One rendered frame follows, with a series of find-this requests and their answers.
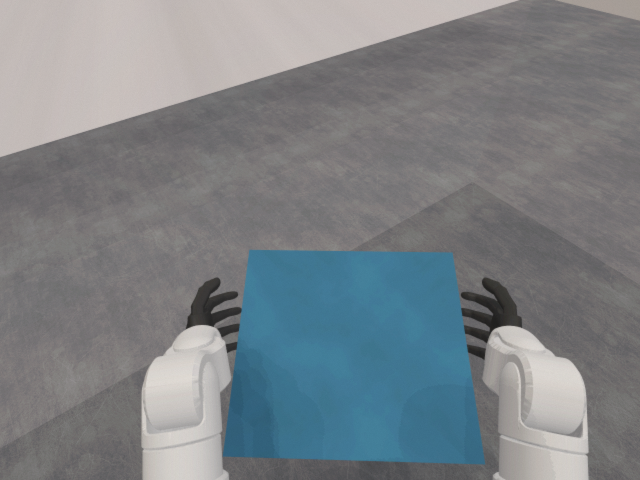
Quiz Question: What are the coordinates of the robot left hand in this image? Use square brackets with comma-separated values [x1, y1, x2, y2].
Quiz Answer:
[186, 277, 242, 353]

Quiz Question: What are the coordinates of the robot left forearm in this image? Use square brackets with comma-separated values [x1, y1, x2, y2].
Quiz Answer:
[141, 325, 231, 480]

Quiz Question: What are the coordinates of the robot right forearm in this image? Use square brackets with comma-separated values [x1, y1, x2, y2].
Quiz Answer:
[482, 326, 589, 480]

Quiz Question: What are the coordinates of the carton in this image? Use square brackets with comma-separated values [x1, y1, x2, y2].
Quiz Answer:
[223, 250, 485, 464]

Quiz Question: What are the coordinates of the robot right hand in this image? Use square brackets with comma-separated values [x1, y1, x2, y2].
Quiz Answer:
[461, 278, 522, 360]

